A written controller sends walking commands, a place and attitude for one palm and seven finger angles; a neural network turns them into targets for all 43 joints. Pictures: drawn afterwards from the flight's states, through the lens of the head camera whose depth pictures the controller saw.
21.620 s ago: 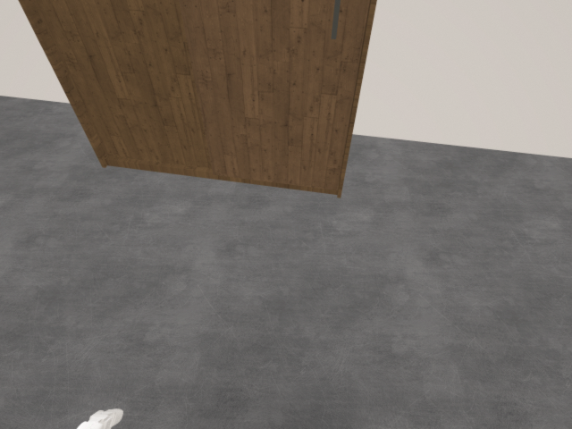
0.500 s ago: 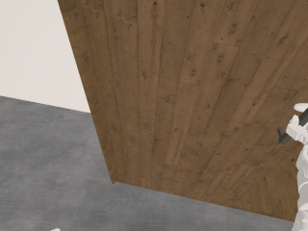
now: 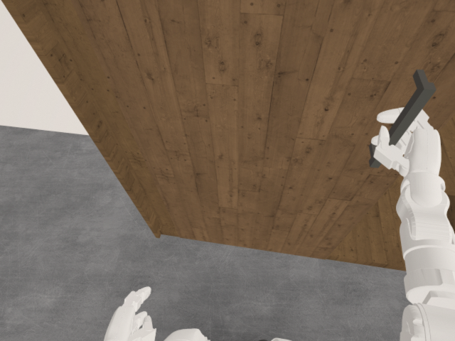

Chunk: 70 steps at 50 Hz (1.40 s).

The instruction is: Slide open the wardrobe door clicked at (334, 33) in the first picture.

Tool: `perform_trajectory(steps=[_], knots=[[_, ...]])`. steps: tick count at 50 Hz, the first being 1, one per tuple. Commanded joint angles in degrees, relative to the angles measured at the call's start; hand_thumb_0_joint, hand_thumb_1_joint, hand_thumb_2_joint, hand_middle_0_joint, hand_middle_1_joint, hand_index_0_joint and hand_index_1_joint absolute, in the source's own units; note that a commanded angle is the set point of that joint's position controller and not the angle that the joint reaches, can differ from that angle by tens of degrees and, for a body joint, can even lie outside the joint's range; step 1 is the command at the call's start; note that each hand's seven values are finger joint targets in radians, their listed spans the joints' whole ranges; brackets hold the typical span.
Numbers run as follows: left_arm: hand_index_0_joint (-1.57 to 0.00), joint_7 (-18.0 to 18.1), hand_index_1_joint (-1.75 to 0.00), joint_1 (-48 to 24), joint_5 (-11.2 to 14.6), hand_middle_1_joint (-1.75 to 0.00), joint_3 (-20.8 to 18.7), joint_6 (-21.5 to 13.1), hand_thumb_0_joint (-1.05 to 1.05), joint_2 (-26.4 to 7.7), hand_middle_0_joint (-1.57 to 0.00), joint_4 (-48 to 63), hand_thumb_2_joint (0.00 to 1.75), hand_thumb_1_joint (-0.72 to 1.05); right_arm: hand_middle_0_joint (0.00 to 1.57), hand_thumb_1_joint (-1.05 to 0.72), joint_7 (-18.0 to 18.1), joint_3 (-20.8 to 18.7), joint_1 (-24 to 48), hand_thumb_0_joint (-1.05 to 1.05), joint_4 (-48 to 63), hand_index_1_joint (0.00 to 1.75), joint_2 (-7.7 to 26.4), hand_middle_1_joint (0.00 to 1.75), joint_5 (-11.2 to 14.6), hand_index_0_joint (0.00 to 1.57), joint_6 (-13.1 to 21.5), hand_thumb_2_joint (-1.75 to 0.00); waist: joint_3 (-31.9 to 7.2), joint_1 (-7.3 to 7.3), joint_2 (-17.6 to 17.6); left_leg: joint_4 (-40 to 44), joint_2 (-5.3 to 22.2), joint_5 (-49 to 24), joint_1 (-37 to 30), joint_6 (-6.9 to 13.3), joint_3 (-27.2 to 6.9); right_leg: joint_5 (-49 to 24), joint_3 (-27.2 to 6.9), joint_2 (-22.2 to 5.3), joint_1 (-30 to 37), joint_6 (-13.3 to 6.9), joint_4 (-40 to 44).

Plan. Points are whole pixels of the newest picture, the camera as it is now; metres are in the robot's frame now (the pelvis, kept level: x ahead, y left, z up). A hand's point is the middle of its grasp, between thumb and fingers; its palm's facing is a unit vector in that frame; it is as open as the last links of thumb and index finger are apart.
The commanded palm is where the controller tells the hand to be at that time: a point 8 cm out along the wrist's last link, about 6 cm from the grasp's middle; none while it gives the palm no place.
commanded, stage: stop walking and hold the door there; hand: right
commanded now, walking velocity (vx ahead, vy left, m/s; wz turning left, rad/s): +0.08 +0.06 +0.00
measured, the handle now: (394, 124) +0.46 -0.26 +0.11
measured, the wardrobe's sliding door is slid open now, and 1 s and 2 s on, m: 0.51 0.51 0.51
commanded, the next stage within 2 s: loosen the grip on the handle in 0.54 s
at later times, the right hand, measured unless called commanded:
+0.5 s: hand (379, 149) +0.42 -0.23 +0.10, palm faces +0.28 +0.94 -0.20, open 5.2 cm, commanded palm +0.38 -0.27 +0.09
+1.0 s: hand (381, 148) +0.42 -0.23 +0.10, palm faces +0.26 +0.94 -0.20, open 11.3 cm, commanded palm +0.38 -0.27 +0.10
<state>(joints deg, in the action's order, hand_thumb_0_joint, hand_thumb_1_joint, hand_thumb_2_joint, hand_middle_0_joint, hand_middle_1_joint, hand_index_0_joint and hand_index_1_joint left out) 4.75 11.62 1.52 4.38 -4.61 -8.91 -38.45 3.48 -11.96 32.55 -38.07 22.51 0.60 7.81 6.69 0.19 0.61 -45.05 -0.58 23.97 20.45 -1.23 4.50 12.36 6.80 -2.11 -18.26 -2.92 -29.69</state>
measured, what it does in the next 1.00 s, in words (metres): steps on the spot: left foot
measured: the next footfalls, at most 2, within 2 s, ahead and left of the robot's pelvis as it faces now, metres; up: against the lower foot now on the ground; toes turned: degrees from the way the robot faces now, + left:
left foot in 0.08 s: +0.01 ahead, +0.10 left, +0.00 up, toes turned +4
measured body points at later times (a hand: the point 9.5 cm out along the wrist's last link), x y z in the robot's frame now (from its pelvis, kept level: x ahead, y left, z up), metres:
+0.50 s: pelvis -0.03 +0.00 +0.00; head +0.01 -0.01 +0.44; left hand +0.04 +0.29 -0.10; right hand +0.40 -0.28 +0.11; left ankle -0.03 +0.10 -0.74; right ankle +0.04 -0.09 -0.74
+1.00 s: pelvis -0.03 +0.01 -0.01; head +0.01 -0.01 +0.44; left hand +0.06 +0.28 -0.11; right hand +0.40 -0.28 +0.11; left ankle -0.03 +0.10 -0.74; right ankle +0.04 -0.09 -0.74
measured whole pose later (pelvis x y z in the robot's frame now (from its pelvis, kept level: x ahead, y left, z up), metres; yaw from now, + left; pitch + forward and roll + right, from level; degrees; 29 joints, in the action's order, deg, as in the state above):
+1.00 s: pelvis -0.03 +0.01 -0.01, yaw -1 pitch +5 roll +1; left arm 2.4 18.1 2.7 0.2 -6.1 -16.4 -40.0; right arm 1.4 -15.2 42.9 -55.4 24.7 -1.0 5.4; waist -1.7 2.9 1.1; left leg -34.9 -0.3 18.1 22.1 2.2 5.7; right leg 11.1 6.6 -1.7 -27.8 -2.9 -33.6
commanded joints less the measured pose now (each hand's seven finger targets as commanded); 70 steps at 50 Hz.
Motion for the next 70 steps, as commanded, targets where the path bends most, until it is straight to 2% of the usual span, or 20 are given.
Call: perform_trajectory(steps=[1, 3, 7, 10, 14, 17, 24, 31, 32, 33, 34, 36, 39, 41, 44, 51, 52, 60, 62, 70], knots=[[-0.20, 0.8, -0.30, 0.9, -0.6, -0.30, -4.3, -2.7, 0.00, -13.4, -0.20, 5.7, 0.90, 0.90, 0.45, -0.90, 0.8, -2.9, 24.4, 0.00, 16.0, 1.40, 14.3, 1.40, 0.3, 0.45, 3.8, -0.90, -25.9, 1.00, -11.5, 15.8, 0.9, -5.4, -6.0, 0.9, -2.4, -33.6, -13.7, -15.0, 20.7, -4.1, 1.9], [-0.20, 0.6, -0.30, 0.5, -0.5, -0.30, -4.5, -2.5, 0.00, -13.8, -0.20, 5.9, 0.90, 0.90, 0.45, -0.90, 1.0, -4.8, 24.5, 0.00, 15.2, 1.40, 16.2, 1.40, 0.2, 0.45, 3.9, -0.90, -27.1, 1.09, -9.6, 21.7, 3.1, -17.0, -13.5, 1.8, -4.3, -27.8, -12.2, -12.9, 15.4, -1.7, -0.4], [-0.20, 1.5, -0.30, 1.2, 0.7, -0.30, -4.7, -1.9, 0.00, -13.4, -0.20, 6.0, 0.90, 0.90, 0.45, -0.90, 1.6, -6.0, 23.6, 0.00, 9.8, 1.40, 17.3, 1.40, 1.2, 0.45, 2.9, -0.90, -28.7, 1.32, 5.4, 18.4, 12.0, -41.0, -20.2, 5.0, -10.4, -11.4, -5.6, -5.7, 5.9, 2.7, -5.2], [-0.20, 2.6, -0.30, 1.8, 0.5, -0.30, -4.6, -1.1, 0.00, -14.1, -0.20, 4.9, 0.90, 0.90, 0.45, -0.90, 2.3, -9.6, 23.1, 0.00, 3.3, 1.40, 21.5, 1.40, 0.9, 0.45, 2.8, -0.90, -25.6, 0.97, 2.0, 18.4, 12.8, -37.0, -19.2, 4.9, -10.0, -4.2, -6.4, -4.8, 3.3, 2.7, -2.2], [-0.20, 3.1, -0.30, 1.7, 0.2, -0.30, -4.9, -0.9, 0.00, -15.9, -0.20, 4.2, 0.90, 0.90, 0.45, -0.90, 1.8, -6.1, 26.7, 0.00, 2.4, 1.40, 18.5, 1.40, 1.1, 0.45, 3.7, -0.90, -23.7, 1.19, -9.4, 16.9, 5.1, -13.8, -9.7, 1.2, -4.7, -13.6, -14.0, -11.8, 10.6, -0.7, 5.7], [-0.20, 3.0, -0.30, 2.3, -0.1, -0.30, -5.2, -1.4, 0.00, -16.2, -0.20, 4.0, 0.90, 0.90, 0.45, -0.90, 1.6, -3.4, 27.6, 0.00, 0.7, 1.40, 15.0, 1.40, 1.3, 0.45, 3.8, -0.90, -21.1, 0.92, -10.0, 15.6, 2.9, -4.9, -10.0, 1.2, -4.3, -6.9, -18.0, -14.8, 7.6, -2.8, 10.0], [-0.20, 3.0, -0.30, 4.2, 0.4, -0.30, -5.8, -1.6, 0.00, -17.0, -0.20, 3.2, 0.90, 0.90, 0.45, -0.90, 1.6, -2.6, 28.3, 0.00, -1.3, 1.40, 16.1, 1.40, 1.5, 0.45, 2.8, -0.90, -23.7, 1.67, -5.7, 21.3, 7.2, -16.3, -12.7, 2.3, -8.3, -8.7, -9.1, -9.2, 7.5, 1.0, 3.1], [-0.20, 3.1, -0.30, 4.6, 0.4, -0.30, -5.5, -1.2, 0.00, -16.8, -0.20, 2.9, 0.90, 0.90, 0.45, -0.90, 1.6, -2.9, 28.2, 0.00, -3.1, 1.40, 16.6, 1.40, 1.2, 0.45, 3.0, -0.90, -23.5, 1.56, -4.4, 20.7, 7.7, -18.8, -11.9, 2.0, -8.0, -10.9, -9.4, -9.2, 7.6, 1.0, 2.5], [-0.20, 0.5, -0.30, 7.4, -0.6, -0.30, -10.7, -2.8, 0.00, -17.7, -0.20, 4.8, 0.90, 0.90, 0.45, -0.90, 0.7, -25.4, 57.2, 0.00, 3.6, 1.40, 47.5, 1.40, -5.0, 0.45, 4.6, -0.90, -19.8, -0.69, 0.4, 24.7, 7.0, -24.4, -9.1, 0.2, -12.3, -9.4, -4.3, -6.0, 6.8, -0.6, -1.1], [-0.20, -0.4, -0.30, 4.6, -2.4, -0.30, -8.6, -5.0, 0.00, -17.9, -0.20, 3.0, 0.90, 0.90, 0.45, -0.78, -2.6, -11.6, 50.0, 0.00, -13.1, 1.40, 26.0, 1.40, -6.5, 0.45, -1.0, -0.84, -37.3, 5.70, 3.7, 15.1, 0.3, -38.7, -8.9, 3.8, -3.4, -20.6, -3.4, 1.3, 8.4, -0.7, 3.7], [-0.20, -0.9, -0.30, 9.0, -1.1, -0.30, -10.2, -6.0, 0.00, -18.0, -0.20, 3.5, 0.90, 0.90, 0.45, -0.66, -4.6, -9.5, 42.4, 0.00, -8.2, 1.40, 18.8, 1.40, -3.1, 0.45, -1.9, -0.78, -40.0, 2.60, 0.0, 14.7, 0.6, -33.6, -6.3, 3.6, -0.5, -26.8, -4.0, 0.2, 13.7, 1.1, 0.7], [-0.20, -2.1, -0.30, 7.4, -1.4, -0.30, -8.6, -5.6, 0.00, -17.6, -0.20, 2.2, 0.90, 0.90, 0.45, -0.42, -4.2, -13.7, 29.9, 0.00, -10.7, 1.40, 19.3, 1.40, -2.2, 0.45, 0.2, -0.67, -26.8, 1.48, -6.1, 17.4, -0.5, -22.3, 3.4, 2.8, -1.4, -20.6, -5.3, -0.2, 14.7, 1.1, 0.1], [-0.20, -2.8, -0.30, 5.9, -1.0, -0.30, -8.2, -4.4, 0.00, -16.4, -0.20, 4.3, 0.90, 0.90, 0.45, -0.05, -2.9, -5.5, 31.8, 0.00, -6.5, 1.40, 13.0, 1.40, -3.6, 0.45, 2.9, -0.49, -22.9, 3.87, -3.6, 17.9, 0.1, -12.8, 6.3, 3.0, -1.7, -5.5, -6.0, -0.3, 10.3, -0.1, 0.3], [-0.20, -2.6, -0.30, 6.0, 0.4, -0.30, -7.8, -3.9, 0.00, -17.0, -0.20, 4.6, 0.90, 0.90, 0.45, 0.19, -2.8, -6.0, 29.9, 0.00, -10.2, 1.40, 13.1, 1.40, -1.4, 0.45, 1.8, -0.37, -20.5, 3.76, 2.4, 18.8, 0.2, -6.9, 7.2, 2.3, -2.6, 2.5, -6.2, 0.0, 7.0, -0.5, 1.5], [-0.20, -2.0, -0.30, 5.9, 1.3, -0.30, -7.2, -4.1, 0.00, -16.8, -0.20, 4.8, 0.90, 0.90, 0.42, 0.55, -2.7, -4.0, 35.4, 0.00, -8.5, 1.37, 12.5, 1.37, 0.0, 0.42, 1.2, -0.20, -20.0, 4.27, 0.8, 19.5, 0.9, -3.6, 7.3, 2.0, -3.9, 7.5, -6.0, 0.8, 5.0, -0.8, 1.3], [-0.20, -1.6, -0.30, 7.4, 0.7, -0.30, -7.5, -4.0, 0.00, -15.9, -0.20, 4.5, 0.90, 0.90, 0.33, 0.55, -0.3, -4.9, 34.6, 0.00, -0.6, 1.25, 13.4, 1.25, -0.4, 0.33, 1.2, -0.20, -27.3, 2.93, -2.8, 16.8, -0.1, -11.3, 5.7, 2.5, -3.3, -2.8, -6.9, 0.5, 9.6, -0.5, -1.2], [-0.20, -1.3, -0.30, 8.2, 0.4, -0.30, -7.5, -3.6, 0.00, -16.5, -0.20, 3.8, 0.90, 0.90, 0.32, 0.55, 0.3, -10.1, 33.8, 0.00, -1.4, 1.23, 20.2, 1.23, -1.2, 0.32, 1.4, -0.20, -28.0, 2.39, -2.3, 16.4, -0.1, -13.0, 4.5, 2.4, -3.5, -5.0, -6.6, 0.5, 8.8, -0.6, -2.0], [-0.20, -0.7, -0.30, 8.9, 0.6, -0.30, -7.5, -2.5, 0.00, -15.7, -0.20, 4.2, 0.90, 0.90, 0.25, 0.55, -1.2, -9.1, 29.8, 0.00, 3.3, 1.15, 18.2, 1.15, 0.2, 0.25, 0.2, -0.20, -29.0, 2.50, -3.8, 15.7, -0.5, -19.7, 3.0, 2.2, -3.3, -11.5, -6.5, 0.4, 10.1, -0.5, -3.1], [-0.20, -0.6, -0.30, 8.6, 0.9, -0.30, -7.2, -2.4, 0.00, -15.0, -0.20, 4.3, 0.90, 0.90, 0.25, 0.55, -1.5, -6.0, 29.9, 0.00, 3.6, 1.15, 14.2, 1.15, 0.7, 0.25, -0.5, -0.20, -27.3, 3.26, -4.2, 15.8, -0.6, -19.6, 4.1, 2.2, -2.9, -11.5, -6.7, 0.4, 10.3, -0.4, -3.0], [-0.20, -0.2, -0.30, 9.2, 0.6, -0.30, -6.8, -0.9, 0.00, -15.6, -0.20, 4.9, 0.90, 0.90, 0.25, 0.55, -2.2, -13.3, 24.9, 0.00, 1.5, 1.15, 23.2, 1.15, 0.0, 0.25, -0.7, -0.20, -26.8, 1.49, -1.6, 15.1, -0.1, -21.9, 0.3, 1.9, -3.9, -11.0, -5.7, 1.1, 4.7, -0.8, -3.5]])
